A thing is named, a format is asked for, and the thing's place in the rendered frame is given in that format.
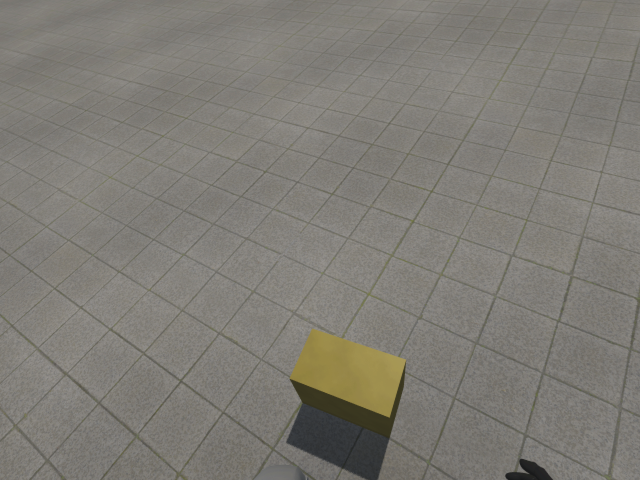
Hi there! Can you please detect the robot right hand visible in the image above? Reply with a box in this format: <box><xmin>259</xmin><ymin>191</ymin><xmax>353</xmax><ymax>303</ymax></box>
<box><xmin>505</xmin><ymin>459</ymin><xmax>553</xmax><ymax>480</ymax></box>

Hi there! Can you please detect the carton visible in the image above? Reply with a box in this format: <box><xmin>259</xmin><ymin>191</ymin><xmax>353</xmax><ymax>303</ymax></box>
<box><xmin>289</xmin><ymin>329</ymin><xmax>406</xmax><ymax>438</ymax></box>

